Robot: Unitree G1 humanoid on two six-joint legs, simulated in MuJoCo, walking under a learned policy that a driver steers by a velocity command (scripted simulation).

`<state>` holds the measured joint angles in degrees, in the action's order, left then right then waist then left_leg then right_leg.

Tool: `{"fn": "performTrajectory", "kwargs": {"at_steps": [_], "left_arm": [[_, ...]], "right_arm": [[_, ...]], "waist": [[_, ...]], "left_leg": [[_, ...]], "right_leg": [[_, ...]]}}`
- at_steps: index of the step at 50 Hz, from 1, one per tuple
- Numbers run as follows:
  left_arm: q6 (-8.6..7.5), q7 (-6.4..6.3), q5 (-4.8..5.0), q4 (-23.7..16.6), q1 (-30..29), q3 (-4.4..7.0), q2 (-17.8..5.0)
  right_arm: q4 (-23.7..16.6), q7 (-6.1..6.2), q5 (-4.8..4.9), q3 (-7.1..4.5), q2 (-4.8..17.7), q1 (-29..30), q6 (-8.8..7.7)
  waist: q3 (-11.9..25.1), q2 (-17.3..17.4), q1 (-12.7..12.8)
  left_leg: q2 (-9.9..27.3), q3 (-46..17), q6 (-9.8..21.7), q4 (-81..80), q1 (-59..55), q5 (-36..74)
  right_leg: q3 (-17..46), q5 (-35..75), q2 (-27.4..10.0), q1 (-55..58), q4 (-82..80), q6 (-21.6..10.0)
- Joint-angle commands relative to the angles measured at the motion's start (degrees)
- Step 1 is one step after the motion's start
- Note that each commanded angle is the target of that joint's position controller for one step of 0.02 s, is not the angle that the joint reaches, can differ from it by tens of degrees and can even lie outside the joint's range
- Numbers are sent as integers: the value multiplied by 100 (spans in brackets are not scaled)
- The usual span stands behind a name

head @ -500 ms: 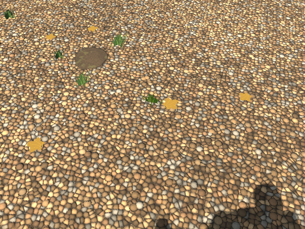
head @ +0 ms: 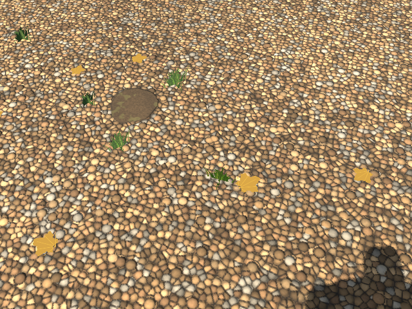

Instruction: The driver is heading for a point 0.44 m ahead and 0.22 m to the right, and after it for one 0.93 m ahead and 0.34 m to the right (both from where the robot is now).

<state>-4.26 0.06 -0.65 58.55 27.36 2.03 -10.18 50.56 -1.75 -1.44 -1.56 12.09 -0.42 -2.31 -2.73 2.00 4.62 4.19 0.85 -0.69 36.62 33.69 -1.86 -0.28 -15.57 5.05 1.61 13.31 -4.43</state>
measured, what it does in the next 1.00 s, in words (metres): walks ahead, turning right: left foot, then right foot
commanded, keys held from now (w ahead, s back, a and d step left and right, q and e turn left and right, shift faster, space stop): w+e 1.00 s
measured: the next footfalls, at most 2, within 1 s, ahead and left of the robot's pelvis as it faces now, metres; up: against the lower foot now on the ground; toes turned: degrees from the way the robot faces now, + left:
left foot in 0.10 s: +0.23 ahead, +0.12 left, +0.00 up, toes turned -2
right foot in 0.64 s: +0.44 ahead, -0.15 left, +0.00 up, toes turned -28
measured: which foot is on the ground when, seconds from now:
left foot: up 0.00-0.08, down 0.10-0.66, up 0.68-1.00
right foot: down 0.00-0.12, up 0.14-0.62, down 0.64-1.00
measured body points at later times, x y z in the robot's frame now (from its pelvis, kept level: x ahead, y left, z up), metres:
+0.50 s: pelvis +0.25 +0.01 +0.00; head +0.28 +0.01 +0.45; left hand +0.48 +0.20 -0.11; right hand +0.16 -0.23 -0.14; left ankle +0.19 +0.12 -0.74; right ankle +0.36 -0.15 -0.69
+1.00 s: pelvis +0.49 -0.13 +0.00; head +0.51 -0.17 +0.45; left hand +0.64 +0.11 -0.12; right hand +0.50 -0.44 -0.11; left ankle +0.71 -0.06 -0.68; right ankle +0.40 -0.14 -0.74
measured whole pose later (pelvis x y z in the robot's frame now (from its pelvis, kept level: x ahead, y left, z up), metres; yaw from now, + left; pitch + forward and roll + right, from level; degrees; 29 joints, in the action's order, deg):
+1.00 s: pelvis +0.49 -0.13 +0.00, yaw -35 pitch +2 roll +0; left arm -2.6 0.4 0.0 50.3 23.1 4.1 -15.0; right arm 43.7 -1.3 -2.5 -2.6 15.0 -4.7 -0.9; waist -2.6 2.5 3.7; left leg 6.6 -1.8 -3.3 47.6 38.9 -5.2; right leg 5.8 -13.4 8.5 -2.9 15.7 -7.6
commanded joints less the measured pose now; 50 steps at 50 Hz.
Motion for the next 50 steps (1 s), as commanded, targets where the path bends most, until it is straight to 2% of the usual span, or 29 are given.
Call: {"fn": "performTrajectory", "kwargs": {"at_steps": [1,3,4,5,6,7,8,9,10,11,13,16,20,23,27,29,31,32,33,34,35,36,37,38,39,40,42,44,50], "left_arm": [[-22,-68,-39,-249,73,224,-1026],[-2,-84,-57,-327,-181,277,-1137],[-4,-61,-35,-360,-299,293,-1165],[-24,-30,8,-439,-341,268,-1026],[-35,-27,135,-702,-139,166,-548],[13,-36,171,-798,220,201,-551],[109,-66,51,-643,33,278,-912],[126,0,3,-661,-323,283,-852],[151,47,-8,-697,-451,268,-686],[218,92,-95,-737,-549,285,-674],[353,169,-137,-783,-592,274,-584],[440,248,-132,-1025,-1137,271,-592],[446,340,-115,-1346,-1951,211,-566],[422,404,-125,-1571,-2540,133,-503],[412,440,-170,-1802,-2977,130,-598],[411,404,-193,-1797,-2817,169,-671],[352,321,-195,-1550,-1869,283,-848],[292,235,-244,-1226,-871,403,-1054],[283,142,-304,-1171,-343,596,-1738],[339,111,-110,-1316,-513,666,-2144],[397,70,-53,-1252,-528,632,-2006],[379,29,-11,-1203,-796,554,-1699],[337,9,6,-1229,-1085,479,-1418],[292,-15,55,-1243,-1296,423,-1253],[240,-14,68,-1289,-1404,382,-1159],[174,-1,84,-1285,-1332,369,-1157],[98,23,91,-1227,-1108,397,-1295],[84,25,77,-1179,-828,408,-1357],[98,-10,56,-1068,-139,398,-1380]], "right_arm": [[-563,38,52,-80,499,536,-128],[-486,84,62,-142,651,5,-201],[-284,134,41,-207,758,-696,-260],[-75,215,-72,-313,1045,-1612,-340],[-128,297,-227,-429,1575,-2357,-361],[-129,272,-138,-481,1720,-2079,-242],[-285,248,-78,-359,1128,-1510,-180],[-345,229,-25,-254,707,-1144,-197],[-327,227,-35,-213,572,-1011,-226],[-247,253,-10,-189,500,-1075,-271],[-138,251,27,-195,509,-1282,-384],[-44,235,62,-240,628,-1523,-483],[65,220,26,-246,640,-1784,-468],[116,240,28,-276,770,-1951,-454],[249,291,17,-324,931,-2303,-340],[279,319,6,-356,1074,-2327,-249],[274,315,17,-395,1245,-2313,-124],[196,298,28,-383,1235,-2234,-82],[-160,237,121,-265,752,-2324,-107],[-528,155,59,-294,766,-1985,-187],[-665,131,29,-322,958,-1301,-228],[-664,121,91,-260,811,-1297,-296],[-549,137,67,-260,783,-1449,-306],[-534,144,-55,-268,793,-1534,-225],[-484,130,-130,-260,767,-1703,-117],[-503,107,-154,-259,743,-1714,-29],[-602,77,-143,-242,669,-1513,75],[-786,70,-136,-228,672,-1013,106],[-1219,22,-83,-155,682,187,54]], "waist": [[-196,-645,-170],[-15,-684,-457],[317,-524,-764],[927,-153,-1104],[1869,694,-1191],[2128,1630,-854],[1245,584,-655],[602,90,-612],[316,113,-493],[176,278,-417],[200,336,-339],[116,229,-338],[-112,196,-457],[-208,217,-598],[-295,233,-717],[-131,352,-601],[454,363,-193],[1014,66,253],[1681,-933,312],[1961,-1363,106],[1338,-547,237],[705,-365,6],[366,-143,-271],[259,-188,-481],[352,-266,-602],[412,-287,-633],[360,-288,-623],[173,-366,-467],[14,-510,-30]], "left_leg": [[-176,22,64,-310,-161,-165],[-339,25,202,-664,-1047,-585],[-466,101,310,-1021,-1989,-576],[-4,-338,518,-1170,-3320,-734],[1629,-2184,821,-1400,-4806,-1723],[2264,-4196,1293,-2228,-5032,-2138],[2019,-3509,1198,-2272,-4249,-2736],[1701,-2626,1087,-2383,-3478,-2442],[1445,-1936,941,-2547,-2976,-1788],[1265,-1439,859,-2632,-2691,-1280],[1145,-882,837,-2715,-2553,-535],[1163,-319,925,-2884,-2705,-64],[1024,372,921,-2945,-2854,328],[1036,783,860,-2910,-2990,607],[1221,1109,773,-2558,-3680,1384],[1242,1331,696,-1886,-3951,3015],[1213,1468,647,-279,-3950,4107],[1094,1579,470,1154,-3230,3295],[634,1581,164,3130,-1106,360],[-431,577,-81,4457,482,-3015],[-112,-111,-21,4512,1065,-2488],[130,-120,33,4089,1002,-1913],[313,-150,49,3508,611,-1679],[381,-186,-7,3198,253,-1621],[402,-203,-66,3033,-48,-1575],[363,-161,-125,2942,-135,-1568],[319,-90,-220,2584,-12,-1318],[300,-63,-283,2131,336,-911],[24,-118,-255,708,780,13]], "right_leg": [[1161,2868,-1611,-145,74,-729],[1219,3338,-1586,-260,574,-566],[1086,3647,-1373,-437,1348,-456],[819,3051,-993,-1069,2632,-331],[361,754,-404,-2341,4431,-158],[240,-1560,50,-3553,5481,-141],[457,-1134,-455,-3827,5866,-197],[451,-649,-655,-3774,5718,-168],[421,-383,-816,-3585,5488,-124],[401,-280,-935,-3471,5321,-66],[307,-65,-968,-3374,5313,31],[252,437,-1073,-3883,5133,137],[64,1179,-1081,-4172,4112,239],[-266,1532,-1018,-3868,3147,166],[-621,967,-848,-3681,2469,-109],[-845,370,-529,-3220,2279,-323],[-952,-38,-59,-2117,1980,-601],[-693,163,-23,-742,1536,-802],[1561,-815,-1565,1110,1297,-1352],[4335,-290,-2564,1666,350,-1884],[3547,342,-2380,1364,250,-1741],[2737,984,-2223,617,263,-1576],[2179,1637,-1872,-65,199,-1310],[1820,2050,-1584,-519,136,-1174],[1600,2294,-1426,-740,87,-1140],[1541,2557,-1344,-832,67,-1169],[1445,2530,-1213,-968,-51,-1165],[1526,2309,-1163,-947,-180,-1103],[1771,2569,-1128,-259,-6,-924]]}}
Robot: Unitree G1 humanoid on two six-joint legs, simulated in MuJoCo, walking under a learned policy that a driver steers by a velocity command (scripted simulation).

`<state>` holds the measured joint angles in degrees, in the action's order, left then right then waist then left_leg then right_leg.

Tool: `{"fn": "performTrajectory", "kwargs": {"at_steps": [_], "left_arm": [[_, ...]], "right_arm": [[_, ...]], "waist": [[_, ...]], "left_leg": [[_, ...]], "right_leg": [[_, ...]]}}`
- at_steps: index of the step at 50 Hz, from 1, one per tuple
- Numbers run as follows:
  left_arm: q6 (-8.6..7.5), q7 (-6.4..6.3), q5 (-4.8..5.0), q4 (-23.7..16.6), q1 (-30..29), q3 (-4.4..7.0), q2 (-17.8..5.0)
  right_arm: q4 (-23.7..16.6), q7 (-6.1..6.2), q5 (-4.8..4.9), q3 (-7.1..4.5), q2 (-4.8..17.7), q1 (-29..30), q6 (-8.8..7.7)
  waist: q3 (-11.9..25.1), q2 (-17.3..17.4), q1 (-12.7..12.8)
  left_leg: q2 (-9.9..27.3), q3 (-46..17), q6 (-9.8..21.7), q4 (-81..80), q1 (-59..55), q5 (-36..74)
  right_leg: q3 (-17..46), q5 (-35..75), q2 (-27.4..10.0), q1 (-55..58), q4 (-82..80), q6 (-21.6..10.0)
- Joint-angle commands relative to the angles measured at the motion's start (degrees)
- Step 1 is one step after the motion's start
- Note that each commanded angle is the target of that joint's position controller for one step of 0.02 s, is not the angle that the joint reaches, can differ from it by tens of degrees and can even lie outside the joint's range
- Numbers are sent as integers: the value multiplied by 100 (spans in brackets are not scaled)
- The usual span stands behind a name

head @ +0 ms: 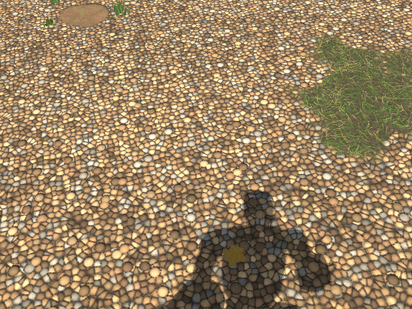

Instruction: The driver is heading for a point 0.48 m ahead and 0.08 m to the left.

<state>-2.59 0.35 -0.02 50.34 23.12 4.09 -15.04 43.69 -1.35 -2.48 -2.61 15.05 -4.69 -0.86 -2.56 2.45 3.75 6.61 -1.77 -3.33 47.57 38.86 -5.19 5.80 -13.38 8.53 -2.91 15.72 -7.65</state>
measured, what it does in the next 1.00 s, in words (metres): walks ahead: left foot, then right foot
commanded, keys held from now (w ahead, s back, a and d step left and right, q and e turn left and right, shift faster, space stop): w+e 0.02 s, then e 0.02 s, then no key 0.96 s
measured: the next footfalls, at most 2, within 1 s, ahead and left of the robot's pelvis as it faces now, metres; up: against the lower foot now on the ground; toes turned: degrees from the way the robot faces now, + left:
left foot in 0.18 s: +0.31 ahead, +0.11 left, +0.00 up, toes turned -4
right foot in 0.56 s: +0.22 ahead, -0.09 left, +0.00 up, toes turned -5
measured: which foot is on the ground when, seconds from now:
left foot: up 0.00-0.16, down 0.18-1.00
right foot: down 0.00-0.18, up 0.20-0.54, down 0.56-1.00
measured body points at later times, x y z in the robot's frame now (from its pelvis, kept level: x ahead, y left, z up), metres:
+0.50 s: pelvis +0.17 +0.04 -0.01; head +0.20 +0.05 +0.44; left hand +0.30 +0.28 -0.15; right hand +0.21 -0.22 -0.13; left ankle +0.25 +0.12 -0.74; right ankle +0.17 -0.09 -0.72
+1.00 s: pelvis +0.21 +0.02 +0.00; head +0.21 +0.01 +0.45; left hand +0.27 +0.25 -0.15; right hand +0.19 -0.23 -0.15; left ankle +0.25 +0.12 -0.74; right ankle +0.18 -0.09 -0.74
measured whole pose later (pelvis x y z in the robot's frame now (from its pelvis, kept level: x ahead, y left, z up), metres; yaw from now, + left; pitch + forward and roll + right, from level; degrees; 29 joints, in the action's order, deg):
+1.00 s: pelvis +0.21 +0.02 +0.00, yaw -7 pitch -2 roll +0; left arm -0.7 -2.1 -0.3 61.9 14.4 -0.2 -11.3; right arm 60.5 1.2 -0.6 -0.3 11.7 -16.0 0.0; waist -1.3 0.2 -0.9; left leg 0.0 2.0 0.9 21.8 11.5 -8.9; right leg 1.6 -13.5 2.2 -6.6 21.6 -1.6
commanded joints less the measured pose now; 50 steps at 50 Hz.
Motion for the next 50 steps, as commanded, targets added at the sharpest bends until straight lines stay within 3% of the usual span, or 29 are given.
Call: {"fn": "performTrajectory", "kwargs": {"at_steps": [1,3,5,7,8,9,10,11,12,13,14,16,18,20,24,27,28,29,30,31,34,39,50], "left_arm": [[-64,-53,-21,-231,376,190,-899],[-30,-99,-47,-191,471,179,-905],[-17,-147,-68,-178,421,156,-871],[-67,-166,-69,-225,169,163,-970],[-112,-147,2,-250,-21,164,-1015],[-160,-132,75,-445,-4,86,-730],[-98,-202,318,-390,1169,14,-183],[-13,-258,30,-205,1187,87,-763],[41,-229,-40,-177,681,111,-781],[75,-187,-91,-236,325,72,-679],[143,-129,-109,-251,130,49,-589],[323,-42,-155,-169,265,11,-420],[399,-35,-114,-118,288,-41,-299],[455,-54,-136,-100,68,-106,-222],[544,-74,-139,-87,-497,-188,-278],[449,-118,-182,13,-585,-245,-237],[378,-153,-223,2,-627,-257,-339],[299,-201,-242,-47,-756,-219,-670],[263,-187,-92,63,-1008,-231,-647],[217,-167,-71,76,-1212,-314,-363],[150,-208,-35,314,-1043,-313,-348],[149,-221,-29,623,-779,-306,-269],[155,-267,-26,1105,-658,-353,-152]], "right_arm": [[-606,-30,33,-28,381,790,-110],[-706,-22,63,14,360,962,-169],[-661,14,78,29,385,701,-247],[-350,104,60,-64,645,-245,-322],[-176,162,34,-100,741,-935,-411],[-97,226,-50,-151,1064,-1655,-494],[-156,182,-51,-233,1454,-1675,-438],[-206,131,206,-224,1153,-1608,-328],[-249,130,252,-88,655,-1110,-315],[-249,131,227,27,308,-743,-307],[-190,153,212,88,188,-683,-315],[-25,161,195,100,290,-678,-321],[57,148,134,105,374,-588,-353],[130,142,105,115,422,-535,-327],[281,126,116,54,604,-758,-118],[324,150,165,71,554,-724,35],[361,154,149,96,457,-835,43],[337,136,189,127,292,-1035,41],[466,131,247,157,136,-1210,74],[584,142,222,142,222,-1184,83],[817,150,171,79,409,-1293,44],[1108,196,190,122,244,-1237,14],[1612,284,190,155,154,-1331,57]], "waist": [[-20,-567,116],[-85,-585,147],[25,-697,33],[400,-797,-358],[674,-642,-775],[1375,-151,-970],[2377,1275,-455],[2584,527,-479],[1746,113,-398],[1143,-19,-335],[858,142,-319],[728,379,-145],[835,405,-15],[817,518,-19],[673,671,-291],[278,315,-190],[162,18,-198],[120,-572,-412],[22,-1137,-643],[-63,-965,-676],[-68,-784,-612],[-7,-304,-465],[24,-221,-457]], "left_leg": [[-286,156,35,-584,250,388],[-496,258,134,-1022,18,401],[-692,288,331,-1504,-779,397],[-949,305,580,-1835,-2049,346],[-766,252,713,-2360,-2953,1147],[367,-629,946,-2022,-4380,3010],[2297,-2634,2075,-1569,-5830,6327],[2075,-3047,2210,-1884,-5310,5727],[1673,-2233,2035,-2168,-4503,4867],[1286,-1635,1782,-2406,-3916,4292],[1021,-1233,1612,-2632,-3532,4072],[693,-679,1479,-2904,-2733,3849],[600,-387,1514,-2971,-2449,3754],[538,-263,1504,-3065,-2286,3022],[465,-544,1429,-3341,-2051,-81],[366,-722,1082,-3320,-1423,-1785],[288,-722,825,-3215,-1261,-1932],[-83,-407,574,-2824,-1278,-1764],[-494,79,459,-2683,-2416,-1190],[-421,4,428,-2672,-3007,-728],[-224,-157,491,-2739,-3081,-351],[-184,-192,476,-2920,-2806,-325],[-127,-208,516,-2864,-3011,-12]], "right_leg": [[1206,2499,-1486,300,-168,-597],[1111,3537,-1454,423,190,-481],[1016,4311,-1384,350,565,-190],[1051,5180,-1282,257,1338,103],[895,4959,-1051,48,2235,233],[718,2915,-716,-784,3622,366],[172,-2452,275,-2093,5698,571],[340,-2051,24,-2262,6145,525],[406,-1602,-173,-2329,6037,598],[299,-1421,-370,-2441,5657,651],[297,-1289,-505,-2360,5336,699],[106,-1034,-483,-1674,4876,787],[-26,-960,-467,-1350,4330,832],[-193,-893,-581,-1194,3526,838],[-500,-653,-716,-859,2390,780],[-500,-76,-766,-198,1048,599],[-22,108,-1104,-65,549,502],[898,-181,-1795,-285,68,302],[1112,-760,-2010,-1579,-245,134],[937,-1102,-1792,-1932,-357,270],[472,-529,-1365,-1554,-197,508],[312,191,-1332,-960,66,414],[174,670,-1296,-787,136,417]]}}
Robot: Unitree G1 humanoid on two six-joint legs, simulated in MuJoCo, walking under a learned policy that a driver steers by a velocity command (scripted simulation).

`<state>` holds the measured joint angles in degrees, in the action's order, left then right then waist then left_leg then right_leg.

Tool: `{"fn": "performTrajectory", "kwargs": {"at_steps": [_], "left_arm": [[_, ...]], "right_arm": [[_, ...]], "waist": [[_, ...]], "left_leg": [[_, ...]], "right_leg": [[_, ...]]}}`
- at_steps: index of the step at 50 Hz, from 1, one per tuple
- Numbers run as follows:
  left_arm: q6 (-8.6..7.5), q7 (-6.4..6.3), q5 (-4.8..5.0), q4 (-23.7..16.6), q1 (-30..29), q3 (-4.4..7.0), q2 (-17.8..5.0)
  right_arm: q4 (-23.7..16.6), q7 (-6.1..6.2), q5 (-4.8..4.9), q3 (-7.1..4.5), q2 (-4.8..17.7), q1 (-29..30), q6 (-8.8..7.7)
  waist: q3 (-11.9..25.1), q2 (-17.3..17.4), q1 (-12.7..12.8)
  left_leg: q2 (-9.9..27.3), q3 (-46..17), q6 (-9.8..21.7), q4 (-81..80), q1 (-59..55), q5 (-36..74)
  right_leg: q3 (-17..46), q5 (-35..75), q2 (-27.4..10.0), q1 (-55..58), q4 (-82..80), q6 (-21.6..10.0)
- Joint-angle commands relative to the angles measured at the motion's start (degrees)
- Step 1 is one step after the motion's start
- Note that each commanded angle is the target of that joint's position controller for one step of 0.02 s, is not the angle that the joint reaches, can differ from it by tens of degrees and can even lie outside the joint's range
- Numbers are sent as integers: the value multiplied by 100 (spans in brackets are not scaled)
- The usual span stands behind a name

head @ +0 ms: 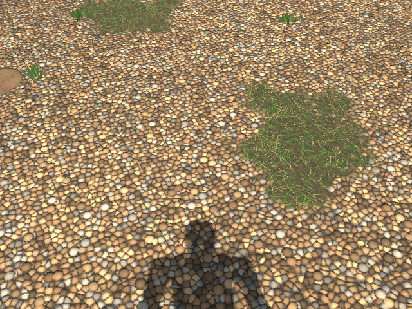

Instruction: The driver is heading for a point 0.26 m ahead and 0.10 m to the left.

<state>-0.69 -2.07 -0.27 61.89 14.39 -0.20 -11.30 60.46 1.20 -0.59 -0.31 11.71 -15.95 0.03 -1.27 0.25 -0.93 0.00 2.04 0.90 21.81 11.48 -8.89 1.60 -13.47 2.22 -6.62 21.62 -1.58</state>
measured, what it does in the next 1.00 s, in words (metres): walks ahead: right foot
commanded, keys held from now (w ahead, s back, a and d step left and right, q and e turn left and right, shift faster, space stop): no key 0.08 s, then w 0.20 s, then no key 0.72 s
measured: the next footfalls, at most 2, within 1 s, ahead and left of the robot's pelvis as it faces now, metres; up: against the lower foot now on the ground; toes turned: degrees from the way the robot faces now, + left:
right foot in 0.70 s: +0.21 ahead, -0.07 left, +0.00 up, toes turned -2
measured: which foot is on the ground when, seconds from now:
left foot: down 0.00-1.00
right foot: down 0.00-0.36, up 0.38-0.68, down 0.70-1.00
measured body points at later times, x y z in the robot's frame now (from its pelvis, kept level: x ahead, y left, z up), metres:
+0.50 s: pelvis +0.09 +0.04 +0.00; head +0.11 +0.06 +0.45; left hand +0.08 +0.28 -0.17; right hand +0.08 -0.20 -0.15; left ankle +0.07 +0.11 -0.74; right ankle +0.03 -0.08 -0.69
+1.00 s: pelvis +0.16 +0.03 -0.01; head +0.17 +0.03 +0.44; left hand +0.18 +0.25 -0.17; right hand +0.12 -0.19 -0.17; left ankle +0.07 +0.11 -0.74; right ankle +0.17 -0.07 -0.74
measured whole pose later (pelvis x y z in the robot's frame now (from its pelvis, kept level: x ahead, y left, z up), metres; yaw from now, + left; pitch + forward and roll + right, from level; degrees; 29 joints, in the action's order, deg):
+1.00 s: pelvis +0.16 +0.03 -0.01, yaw +1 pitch -2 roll -1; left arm -0.6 -3.0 0.0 66.0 12.7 0.2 -7.8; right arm 65.3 3.0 -0.7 0.8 7.8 -19.9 -0.8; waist -2.4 1.0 -0.4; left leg -1.3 3.2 2.7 21.1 -0.5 -20.1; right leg -3.2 -12.7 1.8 -11.1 25.2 -2.2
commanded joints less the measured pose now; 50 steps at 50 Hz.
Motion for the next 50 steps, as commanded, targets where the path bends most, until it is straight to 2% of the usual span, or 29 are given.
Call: {"fn": "performTrajectory", "kwargs": {"at_steps": [1,4,6,8,9,11,12,14,15,17,18,19,20,21,22,24,26,30,33,34,35,36,37,38,39,40,42,45,50], "left_arm": [[-33,-28,-1,-14,234,69,-511],[-27,-39,-2,85,291,50,-469],[-5,-38,-21,164,439,76,-518],[56,-18,-40,137,517,170,-707],[69,-5,-41,139,657,200,-732],[39,-5,-42,222,1001,290,-873],[5,-1,-57,226,1029,322,-877],[-87,26,-96,191,952,365,-900],[-123,27,-89,170,807,359,-833],[-162,23,-39,122,501,324,-649],[-204,26,-49,89,482,266,-439],[-245,50,-19,-65,533,154,-50],[-206,29,-100,-85,537,223,-334],[-157,30,-164,-31,496,251,-384],[-142,55,-153,18,502,200,-149],[-120,98,-109,56,498,182,-74],[-45,91,-75,117,563,161,-33],[52,-12,21,61,222,101,-8],[72,-48,34,85,144,72,-18],[58,-50,7,105,183,47,10],[29,-54,-40,124,225,61,-126],[-13,-59,-82,133,304,105,-386],[3,-49,-30,198,199,121,-452],[34,-24,11,179,41,88,-212],[37,-8,7,154,-9,82,-100],[33,-24,-3,180,5,73,-63],[11,-86,19,278,127,77,-69],[-17,-98,35,310,143,98,-103],[-5,-105,20,391,200,99,-75]], "right_arm": [[-29,35,2,-71,478,-213,-27],[67,50,3,-61,446,-232,-17],[116,42,-13,-79,459,-257,10],[44,4,-57,-127,504,-169,55],[-30,-27,-79,-126,451,-32,56],[-212,-92,-151,-78,177,240,-25],[-308,-112,-181,-89,200,369,-90],[-437,-164,-138,-148,336,385,-228],[-426,-164,-94,-152,294,263,-289],[-81,-100,-7,-173,128,-640,-377],[69,-35,-38,-246,321,-1101,-414],[133,14,-54,-403,994,-1613,-424],[307,-4,-2,-416,1045,-2021,-341],[207,-3,-33,-307,667,-1600,-320],[65,-1,-47,-248,506,-1189,-334],[-65,51,-63,-116,254,-701,-374],[-23,88,-81,-12,147,-633,-407],[147,161,-59,76,230,-833,-346],[223,165,-15,119,161,-859,-268],[234,154,9,115,175,-789,-246],[236,139,6,102,186,-821,-241],[210,127,-20,74,197,-947,-241],[367,125,16,110,-115,-1507,-199],[436,161,-19,127,-145,-1420,-153],[433,174,-31,78,25,-1253,-136],[421,172,-27,62,53,-1135,-130],[406,157,-10,55,14,-1053,-117],[483,178,-3,61,-36,-1084,-114],[541,201,-13,68,-66,-1022,-65]], "waist": [[-113,-5,10],[-143,-21,8],[-102,-93,37],[-464,-317,94],[-742,-412,185],[-1011,-883,332],[-1059,-901,367],[-934,-777,268],[-943,-713,137],[-635,-487,-293],[-404,-68,-407],[-113,1203,-480],[-57,1427,-554],[-283,587,-238],[-362,300,-90],[-268,307,162],[-103,475,265],[14,705,166],[12,684,138],[-52,516,242],[-49,300,240],[-11,-1,121],[-36,-515,-142],[-143,-573,-25],[-426,-367,59],[-392,-293,91],[-277,-251,70],[-107,-30,51],[-161,74,48]], "left_leg": [[537,-590,96,-281,-281,373],[541,-590,103,-263,-294,408],[340,-460,149,-120,-244,-701],[81,-301,276,280,328,-2157],[1,-250,296,527,765,-2376],[-138,169,263,1421,1483,-1675],[25,125,291,1724,1663,-1413],[179,5,366,1794,1744,-1539],[172,49,385,1405,1446,-1412],[-168,309,361,343,-219,-597],[171,-212,366,-19,-1076,-329],[1340,-1892,721,-598,-1821,5],[2184,-2854,1196,-772,-1848,1298],[2080,-2475,1262,-591,-1483,1941],[1900,-1980,1213,-567,-1144,2484],[1480,-1148,960,-614,-863,3351],[1181,-608,842,-448,-765,4278],[1045,-318,778,-133,-812,4788],[1093,-449,735,-11,-579,3947],[1062,-463,618,17,-327,3312],[932,-498,456,20,-50,2311],[708,-449,369,13,251,1149],[498,-406,305,-260,268,274],[412,-368,268,-420,-9,-58],[443,-409,268,-333,16,166],[491,-427,263,-298,-146,518],[544,-425,243,-300,-370,884],[579,-391,205,-297,-582,1144],[596,-365,194,-340,-658,1015]], "right_leg": [[586,699,-662,-411,-451,-188],[567,743,-657,-402,-444,-181],[557,-524,-533,-457,-508,-272],[839,-2395,-570,-772,-618,-538],[1162,-2966,-749,-812,-806,-690],[2114,-3362,-1468,-446,-1339,-1077],[2368,-3078,-1725,-367,-1448,-1226],[2299,-2385,-1812,-160,-1357,-1295],[1980,-1602,-1671,-216,-1126,-1191],[1085,218,-1116,-793,-276,-778],[604,442,-767,-1222,489,-503],[-212,-582,29,-2104,1922,-165],[-435,-2047,134,-2530,2950,-85],[-123,-1931,-156,-2507,3611,-108],[-62,-1612,-278,-2407,3760,-96],[-73,-999,-471,-1987,3385,-25],[-213,-691,-364,-1578,2928,69],[-412,-392,-187,-1159,1728,66],[-423,120,-235,-649,1020,-28],[-362,760,-315,-271,489,-65],[-70,1524,-543,160,251,-102],[295,2518,-923,551,343,-166],[416,3001,-1095,546,607,-423],[439,2535,-1036,230,551,-419],[362,2219,-902,13,435,-340],[334,2214,-851,-20,371,-300],[306,2335,-803,39,304,-255],[296,2509,-805,154,310,-286],[282,2334,-784,77,202,-280]]}}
